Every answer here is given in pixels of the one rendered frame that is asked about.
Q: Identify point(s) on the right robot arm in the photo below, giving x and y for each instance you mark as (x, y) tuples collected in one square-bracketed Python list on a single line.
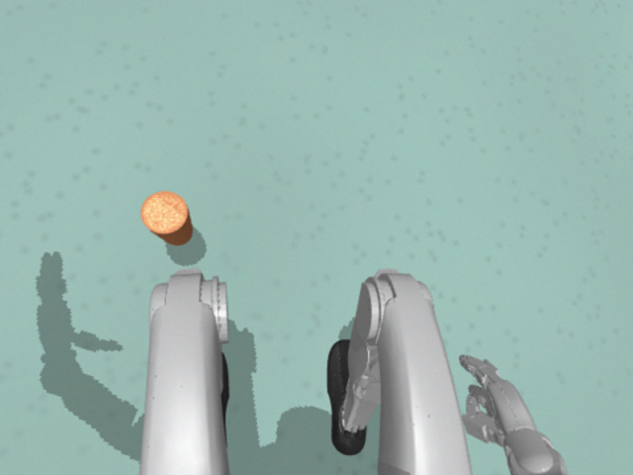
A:
[(530, 452)]

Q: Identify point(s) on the cup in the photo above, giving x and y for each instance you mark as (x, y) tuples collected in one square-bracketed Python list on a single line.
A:
[(166, 215)]

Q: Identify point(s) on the right robot foot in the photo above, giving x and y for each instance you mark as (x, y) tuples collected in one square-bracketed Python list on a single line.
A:
[(344, 441)]

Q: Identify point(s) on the right robot hand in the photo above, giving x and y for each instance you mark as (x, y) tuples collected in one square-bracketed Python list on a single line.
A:
[(506, 411)]

